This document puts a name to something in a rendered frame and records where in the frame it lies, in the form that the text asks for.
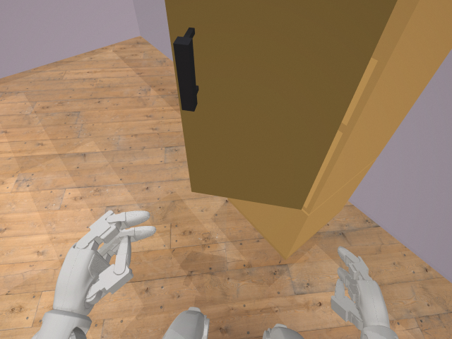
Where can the handle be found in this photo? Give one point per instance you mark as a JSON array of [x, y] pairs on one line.
[[184, 57]]

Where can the robot left forearm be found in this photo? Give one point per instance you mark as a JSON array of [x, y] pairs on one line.
[[58, 324]]

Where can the robot right hand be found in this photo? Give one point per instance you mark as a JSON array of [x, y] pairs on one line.
[[369, 308]]

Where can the cupboard door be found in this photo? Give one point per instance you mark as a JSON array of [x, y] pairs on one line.
[[275, 79]]

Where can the robot left hand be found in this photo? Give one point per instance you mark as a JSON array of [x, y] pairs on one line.
[[76, 290]]

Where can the robot left thigh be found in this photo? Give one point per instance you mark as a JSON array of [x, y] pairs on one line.
[[188, 325]]

